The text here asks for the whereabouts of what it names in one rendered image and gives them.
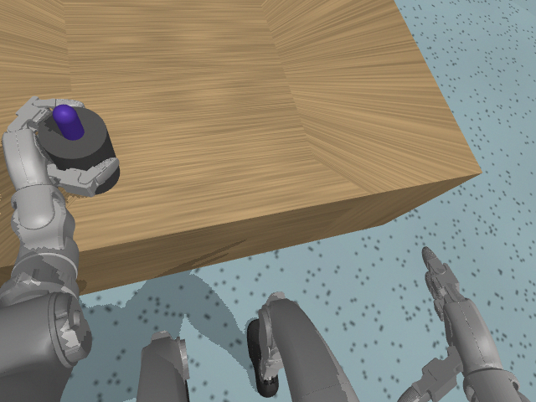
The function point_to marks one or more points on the right robot foot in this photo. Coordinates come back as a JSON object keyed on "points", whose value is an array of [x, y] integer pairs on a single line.
{"points": [[265, 388]]}

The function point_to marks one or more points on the left robot arm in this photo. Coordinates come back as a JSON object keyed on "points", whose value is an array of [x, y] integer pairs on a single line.
{"points": [[43, 332]]}

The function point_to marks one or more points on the bottle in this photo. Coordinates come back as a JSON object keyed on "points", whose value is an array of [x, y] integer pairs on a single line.
{"points": [[76, 137]]}

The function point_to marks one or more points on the right robot arm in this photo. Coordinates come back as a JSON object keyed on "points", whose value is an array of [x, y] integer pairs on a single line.
{"points": [[492, 385]]}

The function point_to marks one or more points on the right robot hand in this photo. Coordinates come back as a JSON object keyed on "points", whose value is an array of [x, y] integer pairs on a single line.
{"points": [[471, 346]]}

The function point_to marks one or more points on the left robot hand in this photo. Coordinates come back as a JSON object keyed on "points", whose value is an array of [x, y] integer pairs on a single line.
{"points": [[29, 164]]}

